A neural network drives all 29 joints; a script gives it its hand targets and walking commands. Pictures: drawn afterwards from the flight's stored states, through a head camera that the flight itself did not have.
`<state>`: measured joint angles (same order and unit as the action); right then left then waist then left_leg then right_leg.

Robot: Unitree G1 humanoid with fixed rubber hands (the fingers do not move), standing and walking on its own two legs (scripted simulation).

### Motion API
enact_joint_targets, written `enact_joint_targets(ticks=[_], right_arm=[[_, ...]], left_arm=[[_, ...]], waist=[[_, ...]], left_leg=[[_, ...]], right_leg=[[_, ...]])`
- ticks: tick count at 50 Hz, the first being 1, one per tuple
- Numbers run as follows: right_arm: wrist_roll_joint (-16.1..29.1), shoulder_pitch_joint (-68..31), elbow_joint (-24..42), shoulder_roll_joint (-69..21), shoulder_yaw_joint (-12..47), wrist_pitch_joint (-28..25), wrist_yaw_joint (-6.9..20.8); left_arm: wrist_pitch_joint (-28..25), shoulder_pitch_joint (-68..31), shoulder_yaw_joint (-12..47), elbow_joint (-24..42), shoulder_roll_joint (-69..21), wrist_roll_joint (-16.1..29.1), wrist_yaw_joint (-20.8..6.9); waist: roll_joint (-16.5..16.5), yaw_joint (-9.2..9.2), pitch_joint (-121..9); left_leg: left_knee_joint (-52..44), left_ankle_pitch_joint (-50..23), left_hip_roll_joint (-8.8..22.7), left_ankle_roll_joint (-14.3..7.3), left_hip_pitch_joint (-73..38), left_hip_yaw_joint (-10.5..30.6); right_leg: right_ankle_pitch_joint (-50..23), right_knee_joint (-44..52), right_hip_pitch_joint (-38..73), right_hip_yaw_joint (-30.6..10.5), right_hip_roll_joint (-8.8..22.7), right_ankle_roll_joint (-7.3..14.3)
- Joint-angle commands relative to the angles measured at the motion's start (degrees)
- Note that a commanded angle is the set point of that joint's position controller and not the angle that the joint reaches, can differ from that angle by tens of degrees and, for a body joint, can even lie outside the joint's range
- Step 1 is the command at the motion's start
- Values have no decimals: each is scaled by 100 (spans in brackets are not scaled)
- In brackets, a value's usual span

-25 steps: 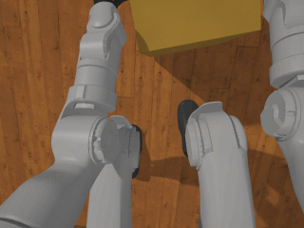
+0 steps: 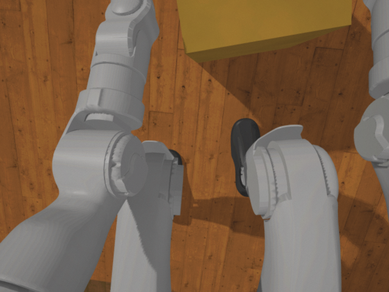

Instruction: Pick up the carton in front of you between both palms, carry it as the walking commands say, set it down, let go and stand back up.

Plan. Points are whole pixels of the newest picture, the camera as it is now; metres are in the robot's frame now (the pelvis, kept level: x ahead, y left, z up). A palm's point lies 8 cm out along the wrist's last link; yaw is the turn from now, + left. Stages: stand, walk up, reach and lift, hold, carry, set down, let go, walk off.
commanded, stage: set down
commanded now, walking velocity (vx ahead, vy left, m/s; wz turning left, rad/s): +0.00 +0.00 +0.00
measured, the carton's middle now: out of the picture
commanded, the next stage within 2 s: let go in 1.66 s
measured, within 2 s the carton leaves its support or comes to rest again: neither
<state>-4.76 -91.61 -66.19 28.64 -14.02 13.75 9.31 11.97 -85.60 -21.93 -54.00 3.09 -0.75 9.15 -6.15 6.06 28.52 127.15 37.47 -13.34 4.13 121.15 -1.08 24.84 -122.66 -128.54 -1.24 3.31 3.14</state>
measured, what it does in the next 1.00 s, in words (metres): rises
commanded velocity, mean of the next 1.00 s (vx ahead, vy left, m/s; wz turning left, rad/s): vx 0.00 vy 0.00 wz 0.00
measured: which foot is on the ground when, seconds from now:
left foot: down 0.00-1.00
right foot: down 0.00-1.00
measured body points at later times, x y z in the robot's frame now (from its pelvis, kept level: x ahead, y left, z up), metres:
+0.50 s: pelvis +0.01 -0.01 +0.00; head +0.38 -0.08 +0.22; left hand +0.57 +0.04 -0.19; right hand +0.52 -0.33 -0.21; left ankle +0.11 +0.11 -0.34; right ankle +0.15 -0.12 -0.34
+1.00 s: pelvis +0.01 +0.00 +0.08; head +0.35 -0.10 +0.34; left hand +0.59 +0.03 -0.05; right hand +0.54 -0.35 -0.05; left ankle +0.11 +0.11 -0.34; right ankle +0.15 -0.12 -0.34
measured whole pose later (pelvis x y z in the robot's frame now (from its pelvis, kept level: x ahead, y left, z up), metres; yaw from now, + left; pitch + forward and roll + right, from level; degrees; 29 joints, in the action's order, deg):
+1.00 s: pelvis +0.01 +0.00 +0.08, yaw -2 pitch +37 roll +6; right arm 2.2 -86.1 -63.4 33.3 -11.4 11.3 7.4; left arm 14.9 -80.5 -18.2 -48.5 5.8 1.8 13.2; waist -4.3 3.4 15.8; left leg 111.9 36.5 -8.6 2.3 113.5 -2.2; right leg 23.8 -108.5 -122.2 -2.9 -0.4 2.0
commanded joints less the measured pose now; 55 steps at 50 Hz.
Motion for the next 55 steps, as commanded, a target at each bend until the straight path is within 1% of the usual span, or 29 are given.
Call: enact_joint_targets(ticks=[1, 7, 12, 13, 15, 16, 17, 18, 19, 21, 23, 27, 30, 33, 36, 38, 41, 43, 45, 47, 49, 51, 55], right_arm=[[283, -1780, -14, -3916, 821, 14, 1052], [126, -1553, -230, -3442, 613, 31, 1015], [0, -1363, -473, -2574, 374, -91, 866], [-28, -1282, -469, -2135, 263, -168, 768], [-26, -1066, -533, -1088, 23, -373, 496], [-10, -983, -545, -391, -108, -507, 301], [29, -826, -573, 656, -304, -666, 10], [122, -977, -460, 1063, -307, -805, -199], [253, -1143, -385, 1274, -237, -910, -332], [537, -1384, -140, 1517, -77, -1074, -456], [817, -1456, -35, 1536, 112, -1167, -453], [1162, -1343, 55, 1523, 319, -1189, -339], [1223, -1225, 158, 1625, 305, -1108, -271], [1225, -1230, 462, 1818, 261, -979, -252], [1206, -1298, 948, 1893, 266, -764, -290], [1146, -1335, 1205, 1874, 268, -573, -319], [963, -1309, 1157, 1664, 250, -361, -292], [862, -1253, 998, 1459, 262, -315, -245], [796, -1164, 912, 1271, 273, -324, -213], [726, -1053, 856, 1126, 250, -340, -190], [639, -936, 827, 1029, 187, -344, -167], [526, -815, 849, 991, 75, -341, -148], [318, -616, 1066, 1057, -195, -328, -137]], left_arm=[[-30, -2898, 1407, 156, -3364, 180, -1062], [-2, -2549, 1140, -55, -2895, 21, -1043], [-39, -2251, 957, -233, -2200, -94, -896], [-79, -2117, 893, -260, -1876, -87, -817], [-194, -1847, 785, -238, -885, -16, -564], [-262, -1678, 740, -242, -272, 55, -403], [-372, -1393, 643, -243, 698, 145, -141], [-442, -1414, 760, -257, 1054, 272, 34], [-503, -1478, 836, -285, 1185, 404, 131], [-574, -1529, 1024, -248, 1223, 639, 177], [-592, -1522, 1237, -194, 1120, 839, 133], [-551, -1479, 1488, 117, 958, 1077, 103], [-493, -1432, 1459, 553, 1052, 1084, 204], [-368, -1406, 1406, 1121, 1129, 1033, 363], [-169, -1365, 1374, 1679, 1069, 1020, 503], [4, -1315, 1268, 1891, 1055, 967, 571], [227, -1116, 905, 1698, 981, 721, 580], [275, -959, 638, 1414, 928, 523, 535], [259, -818, 457, 1211, 864, 364, 480], [218, -700, 335, 1090, 814, 239, 425], [180, -600, 252, 1048, 769, 141, 378], [156, -512, 208, 1093, 718, 78, 340], [141, -382, 257, 1399, 624, 72, 306]], waist=[[-145, 338, -4760], [-117, 282, -4279], [54, 267, -4014], [95, 298, -4011], [202, 342, -4226], [236, 364, -4355], [269, 376, -4524], [328, 408, -4835], [356, 406, -5043], [366, 398, -5470], [359, 374, -5776], [405, 323, -6298], [499, 290, -6939], [605, 268, -7858], [868, 271, -8788], [1046, 241, -8979], [1183, 76, -8249], [1226, -76, -7762], [1270, -188, -7561], [1304, -255, -7500], [1308, -288, -7528], [1291, -275, -7637], [1236, -153, -8090]], left_leg=[[-1217, -34, 138, -230, -616, -213], [-1167, 83, 174, -211, -606, -175], [-1100, 88, 253, -135, -713, -179], [-1075, 63, 277, -101, -758, -193], [-1051, -132, 330, -41, -911, -245], [-1035, -258, 354, -18, -987, -260], [-1023, -410, 392, 6, -1080, -271], [-1012, -577, 418, 14, -1128, -253], [-975, -738, 434, 25, -1142, -240], [-908, -1049, 470, 55, -1131, -228], [-876, -1236, 504, 68, -1021, -237], [-895, -1354, 538, 61, -933, -245], [-970, -1353, 531, 53, -1108, -286], [-1128, -1288, 494, 41, -1454, -379], [-1400, -1129, 403, 12, -1765, -509], [-1660, -896, 355, -34, -1806, -593], [-2044, -449, 353, -112, -1509, -638], [-2227, -373, 385, -147, -1321, -614], [-2395, -423, 410, -154, -1233, -584], [-2572, -497, 427, -146, -1208, -561], [-2758, -577, 434, -128, -1242, -539], [-2947, -657, 432, -97, -1321, -521], [-3334, -820, 408, -18, -1566, -516]], right_leg=[[-212, 787, 3280, -347, -464, 142], [7, 723, 3124, -408, -459, 139], [-14, 664, 3252, -387, -380, 52], [-61, 665, 3350, -377, -351, 24], [-351, 642, 3637, -353, -279, -36], [-508, 626, 3758, -351, -236, -66], [-677, 606, 3835, -352, -188, -97], [-904, 600, 3951, -350, -176, -123], [-1158, 567, 4081, -371, -162, -139], [-1705, 478, 4438, -385, -142, -138], [-2083, 431, 4691, -399, -108, -115], [-2369, 430, 5002, -403, -62, -49], [-2493, 436, 5449, -348, -67, -50], [-2534, 521, 6081, -234, -117, -77], [-2477, 757, 6913, -90, -205, -145], [-2241, 1022, 7204, -15, -272, -199], [-1610, 1454, 6785, 4, -300, -244], [-1310, 1689, 6365, -20, -285, -250], [-1221, 1888, 6170, -55, -275, -265], [-1222, 2082, 6102, -83, -282, -285], [-1268, 2276, 6116, -90, -309, -296], [-1365, 2464, 6220, -77, -351, -298], [-1735, 2814, 6697, -18, -448, -297]])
